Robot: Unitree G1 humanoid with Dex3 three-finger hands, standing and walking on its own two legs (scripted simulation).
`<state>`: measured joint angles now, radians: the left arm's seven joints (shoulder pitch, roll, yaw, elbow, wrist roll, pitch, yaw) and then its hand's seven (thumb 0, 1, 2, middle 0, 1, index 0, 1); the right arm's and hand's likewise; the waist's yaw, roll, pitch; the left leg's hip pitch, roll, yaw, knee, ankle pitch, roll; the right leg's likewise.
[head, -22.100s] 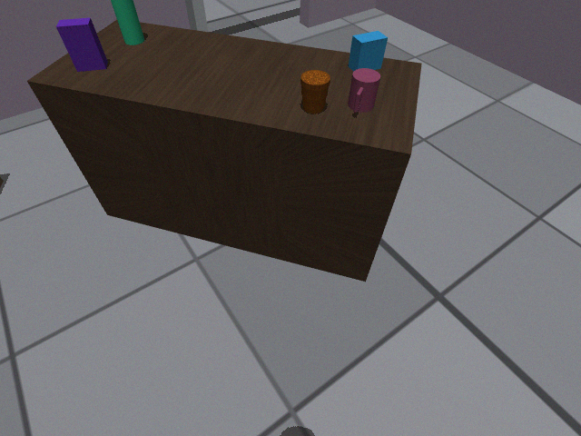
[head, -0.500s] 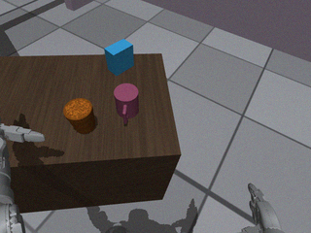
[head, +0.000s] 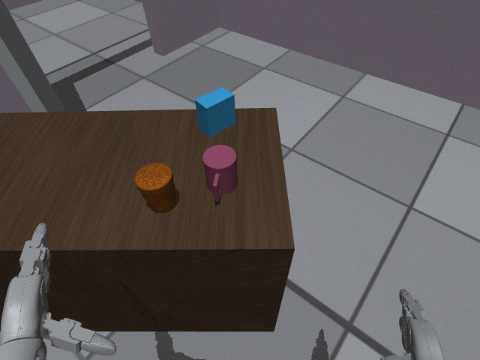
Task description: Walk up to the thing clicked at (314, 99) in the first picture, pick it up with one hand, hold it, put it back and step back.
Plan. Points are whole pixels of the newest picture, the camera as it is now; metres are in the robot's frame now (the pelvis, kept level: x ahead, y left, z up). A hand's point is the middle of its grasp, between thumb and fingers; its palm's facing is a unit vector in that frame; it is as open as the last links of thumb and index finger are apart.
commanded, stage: sink last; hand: left
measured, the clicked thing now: (158, 189) +0.47 +0.21 -0.04
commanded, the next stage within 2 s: home in 0.38 s
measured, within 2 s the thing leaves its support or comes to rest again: neither
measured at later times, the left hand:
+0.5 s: hand (66, 317) +0.17 +0.25 +0.06, palm faces +0.34 -0.84 -0.42, open 17.4 cm
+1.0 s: hand (153, 337) +0.17 +0.17 -0.07, palm faces +0.11 -0.98 -0.19, open 17.4 cm
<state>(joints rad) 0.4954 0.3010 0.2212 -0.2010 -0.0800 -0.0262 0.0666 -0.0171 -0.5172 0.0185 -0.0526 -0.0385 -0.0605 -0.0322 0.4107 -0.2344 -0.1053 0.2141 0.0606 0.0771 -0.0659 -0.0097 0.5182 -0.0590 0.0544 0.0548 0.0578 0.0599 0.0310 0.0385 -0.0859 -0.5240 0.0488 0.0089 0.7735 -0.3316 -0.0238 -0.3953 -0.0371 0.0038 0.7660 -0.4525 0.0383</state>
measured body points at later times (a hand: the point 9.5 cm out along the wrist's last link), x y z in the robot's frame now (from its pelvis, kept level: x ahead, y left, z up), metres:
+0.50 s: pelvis -0.01 -0.02 -0.01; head +0.00 -0.04 +0.44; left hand +0.14 +0.29 +0.09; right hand +0.14 -0.29 -0.07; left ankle +0.04 +0.13 -0.71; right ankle -0.04 -0.14 -0.71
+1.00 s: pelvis +0.00 -0.01 -0.01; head +0.04 +0.00 +0.44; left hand +0.16 +0.22 -0.06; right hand +0.17 -0.24 -0.06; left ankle +0.04 +0.13 -0.71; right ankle -0.04 -0.14 -0.71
